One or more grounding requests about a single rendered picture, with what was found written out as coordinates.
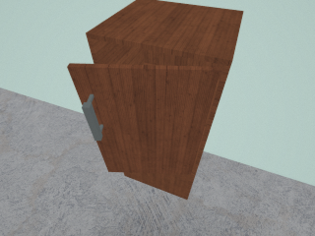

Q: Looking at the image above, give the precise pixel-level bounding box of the cupboard door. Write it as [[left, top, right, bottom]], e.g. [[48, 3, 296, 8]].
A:
[[67, 63, 221, 175]]

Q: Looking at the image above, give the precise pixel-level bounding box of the handle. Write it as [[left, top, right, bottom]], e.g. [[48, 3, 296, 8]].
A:
[[82, 93, 103, 141]]

